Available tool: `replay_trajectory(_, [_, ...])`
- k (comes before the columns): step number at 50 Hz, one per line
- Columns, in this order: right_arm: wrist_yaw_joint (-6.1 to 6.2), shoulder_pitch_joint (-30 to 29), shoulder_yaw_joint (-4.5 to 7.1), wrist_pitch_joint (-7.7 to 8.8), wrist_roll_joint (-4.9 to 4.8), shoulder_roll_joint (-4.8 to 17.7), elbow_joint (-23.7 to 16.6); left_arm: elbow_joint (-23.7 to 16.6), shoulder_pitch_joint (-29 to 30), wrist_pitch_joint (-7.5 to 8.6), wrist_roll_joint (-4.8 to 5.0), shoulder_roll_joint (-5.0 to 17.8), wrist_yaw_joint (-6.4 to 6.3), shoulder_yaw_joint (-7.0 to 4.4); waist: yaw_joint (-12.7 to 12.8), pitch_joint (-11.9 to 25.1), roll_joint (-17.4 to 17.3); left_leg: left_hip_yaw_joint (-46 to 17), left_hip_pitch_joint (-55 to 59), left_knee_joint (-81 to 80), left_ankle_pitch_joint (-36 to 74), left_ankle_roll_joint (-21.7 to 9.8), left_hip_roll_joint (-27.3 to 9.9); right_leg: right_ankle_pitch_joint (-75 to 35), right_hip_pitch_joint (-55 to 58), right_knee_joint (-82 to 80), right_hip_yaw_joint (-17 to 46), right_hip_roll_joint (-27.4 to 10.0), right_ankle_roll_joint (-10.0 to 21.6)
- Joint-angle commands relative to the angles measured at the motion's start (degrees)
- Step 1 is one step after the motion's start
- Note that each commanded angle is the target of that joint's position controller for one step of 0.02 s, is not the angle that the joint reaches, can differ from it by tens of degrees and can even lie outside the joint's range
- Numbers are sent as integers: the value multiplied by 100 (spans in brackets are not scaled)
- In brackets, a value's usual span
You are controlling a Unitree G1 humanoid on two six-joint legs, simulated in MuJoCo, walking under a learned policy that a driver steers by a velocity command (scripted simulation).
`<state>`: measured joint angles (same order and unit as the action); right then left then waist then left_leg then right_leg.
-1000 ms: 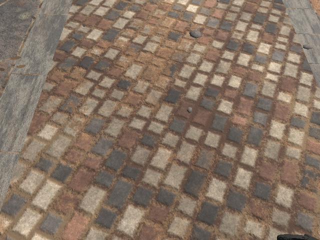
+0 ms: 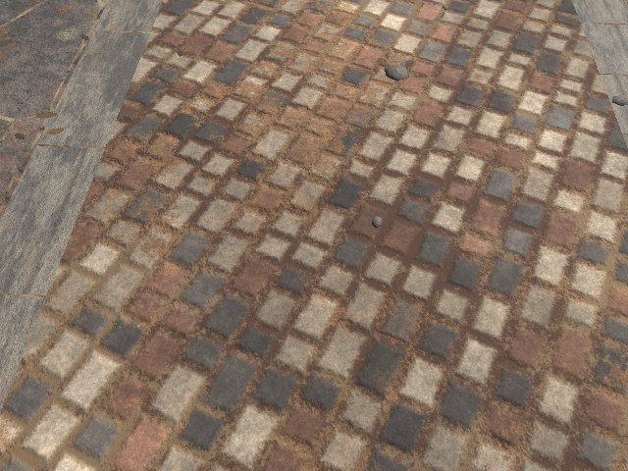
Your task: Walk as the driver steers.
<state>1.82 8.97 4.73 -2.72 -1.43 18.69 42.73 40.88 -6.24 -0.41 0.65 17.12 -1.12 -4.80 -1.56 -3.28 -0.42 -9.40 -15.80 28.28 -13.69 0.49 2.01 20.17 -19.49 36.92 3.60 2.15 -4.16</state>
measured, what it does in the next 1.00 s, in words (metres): steps on the spot: right foot, then left foot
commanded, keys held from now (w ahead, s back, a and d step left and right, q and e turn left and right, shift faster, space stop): q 0.18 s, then no key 0.22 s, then e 0.60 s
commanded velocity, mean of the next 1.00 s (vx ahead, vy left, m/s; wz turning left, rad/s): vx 0.00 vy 0.00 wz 0.00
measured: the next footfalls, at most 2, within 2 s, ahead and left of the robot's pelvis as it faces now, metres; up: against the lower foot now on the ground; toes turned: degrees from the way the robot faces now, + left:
right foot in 0.04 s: +0.05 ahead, -0.12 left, +0.00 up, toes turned +5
left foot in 0.44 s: +0.00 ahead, +0.13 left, +0.00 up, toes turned +11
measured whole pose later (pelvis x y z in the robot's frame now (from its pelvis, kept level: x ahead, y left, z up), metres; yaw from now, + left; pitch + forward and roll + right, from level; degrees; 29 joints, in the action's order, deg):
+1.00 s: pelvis -0.01 -0.03 -0.01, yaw -4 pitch +1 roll +1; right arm 2.0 5.4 4.9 -1.8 -0.1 18.7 44.3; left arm 39.4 -11.3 -0.9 -0.3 17.6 0.8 -3.7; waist 0.6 -4.6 -2.3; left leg 0.9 -24.3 61.9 -31.8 2.9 -2.1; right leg 16.6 -18.4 33.7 -1.3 1.0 3.6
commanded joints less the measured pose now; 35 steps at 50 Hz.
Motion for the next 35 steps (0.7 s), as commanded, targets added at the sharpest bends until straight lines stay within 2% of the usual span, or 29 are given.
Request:
replay_trajectory(1, [28,-386,187,14,-69,848,-460,-227,-463,136,-7,526,46,-178,305,763,-947,-1390,229,-301,1190,-816,-900,-1063,903,-1545,-203,88,156])
replay_trajectory(2, [38,-205,121,24,-9,618,-461,-219,-651,139,-73,824,9,-259,251,870,-406,-1122,-335,314,143,-498,-572,-1295,1542,-1777,429,-665,417])
replay_trajectory(3, [28,13,32,62,49,264,-556,-307,-526,82,-203,1375,-34,-358,-15,748,1337,-81,-1502,1573,-1737,-95,376,-2097,1781,-2033,2006,-1980,1214])
replay_trajectory(4, [35,79,176,121,81,733,-541,-411,-472,131,-393,1185,3,-291,94,748,1392,-30,-1658,2960,-2450,102,173,-2155,1274,-2178,2723,-2648,1933])
replay_trajectory(5, [25,160,302,109,25,1049,-426,-501,-169,185,-370,860,-1,-178,-25,551,908,-92,-1648,3643,-2085,149,-2,-1900,1004,-2191,2232,-2423,1947])
replay_trajectory(6, [37,253,337,55,13,1016,-303,-522,117,205,-279,685,-17,-132,-134,385,721,12,-1682,3888,-1682,215,-81,-1544,885,-2151,1594,-2011,1673])
replay_trajectory(7, [58,312,332,-2,27,915,-223,-547,243,211,-188,597,-50,-101,-120,310,688,80,-1794,4057,-1309,296,-122,-1294,931,-2149,1196,-1756,1505])
replay_trajectory(8, [49,258,307,-36,24,795,-243,-530,227,207,-150,566,-90,-72,-48,244,741,150,-1862,4189,-1077,381,-151,-1518,936,-2141,922,-1665,1499])
replay_trajectory(10, [10,6,237,-29,-5,594,-415,-452,-54,168,-166,560,-155,-57,140,278,809,387,-1855,3860,-838,502,-173,-1777,1097,-2159,544,-1530,1595])
replay_trajectory(13, [-28,-257,120,8,37,376,-614,-334,-396,117,-152,682,-170,-93,347,532,847,450,-1693,2899,-985,576,-275,-2150,1666,-2046,505,-1708,1783])
replay_trajectory(15, [-73,-269,35,19,81,260,-654,-336,-285,95,-113,810,-116,-128,349,626,906,646,-1154,2171,-1135,517,-352,-2339,1548,-1973,344,-1737,1795])
replay_trajectory(18, [-116,-161,19,16,77,335,-624,-242,-306,62,-39,928,-22,-144,346,670,1022,971,-466,1218,-1003,401,-256,-2801,1375,-1794,280,-1772,1804])
replay_trajectory(20, [-153,179,13,17,92,292,-464,-161,-227,40,57,878,4,-100,126,673,926,1151,231,-64,-83,189,-151,-2898,1190,-1474,165,-1684,1623])
replay_trajectory(21, [-157,331,3,22,129,285,-378,-25,-421,56,89,666,24,-13,48,650,783,1027,891,-981,630,5,-176,-2604,842,-1317,98,-1519,1333])
replay_trajectory(22, [-111,476,12,22,171,477,-357,60,-664,129,-40,342,90,124,133,903,258,312,1853,-1092,1660,-171,-740,-1807,287,-1009,-124,-1222,837])
replay_trajectory(23, [-45,205,12,9,265,768,-436,11,-935,207,-272,-20,176,247,539,997,-1017,-538,1916,-728,2852,-700,-1715,-16,-152,-733,-553,-728,335])
replay_trajectory(24, [-96,-123,-94,69,320,326,-443,24,-621,173,-210,205,138,218,360,930,-897,-426,960,-823,1941,-1174,-1784,295,437,-889,-400,-735,163])
replay_trajectory(25, [-141,-409,-120,137,337,252,-478,22,-444,138,-146,445,121,167,387,647,-730,-122,779,-883,1178,-996,-1412,-292,558,-1010,-422,-691,140])
replay_trajectory(26, [-137,-386,-57,185,334,396,-412,4,-245,114,-120,558,90,138,275,546,-819,65,870,-885,669,-744,-1141,-741,418,-973,-457,-604,146])
replay_trajectory(27, [-117,-344,-13,218,301,553,-374,1,-207,64,-91,690,44,104,215,403,-931,103,866,-920,580,-645,-1121,-938,260,-879,-450,-580,158])
replay_trajectory(28, [-89,-253,10,239,271,605,-331,0,-278,22,-67,798,16,73,193,283,-886,94,789,-935,723,-646,-1198,-948,154,-745,-411,-582,169])
replay_trajectory(30, [-20,13,75,221,223,716,-249,-17,-323,-16,-3,750,1,50,104,210,-842,11,908,-881,1246,-862,-1476,-526,-215,-208,-494,-458,184])
replay_trajectory(32, [48,106,108,220,252,725,-290,-65,-314,-81,26,686,9,1,-81,293,-1008,-376,1093,-958,2091,-1426,-2109,1234,-895,1381,-376,-468,153])
replay_trajectory(33, [66,90,101,240,263,681,-310,-49,-397,-128,61,676,17,-51,-63,317,-854,-445,1096,-968,2624,-1667,-2377,1640,-1171,2284,-161,-527,104])
replay_trajectory(34, [69,-70,91,262,238,616,-334,-7,-521,-181,97,633,10,-83,50,300,-652,-252,1064,-976,2794,-1699,-2385,1618,-1295,2658,-34,-579,63])
replay_trajectory(35, [64,-304,89,280,204,562,-364,15,-588,-226,99,578,-4,-87,164,256,-545,20,1019,-998,2691,-1600,-2261,1368,-1325,2583,-10,-647,28])
Velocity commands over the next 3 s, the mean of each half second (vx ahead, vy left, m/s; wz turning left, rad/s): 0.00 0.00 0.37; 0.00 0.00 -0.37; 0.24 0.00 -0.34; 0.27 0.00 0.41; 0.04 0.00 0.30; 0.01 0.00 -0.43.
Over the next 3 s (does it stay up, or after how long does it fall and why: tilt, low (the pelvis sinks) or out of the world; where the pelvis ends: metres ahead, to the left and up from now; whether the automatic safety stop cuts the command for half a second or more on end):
stays up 0.32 -0.05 0.01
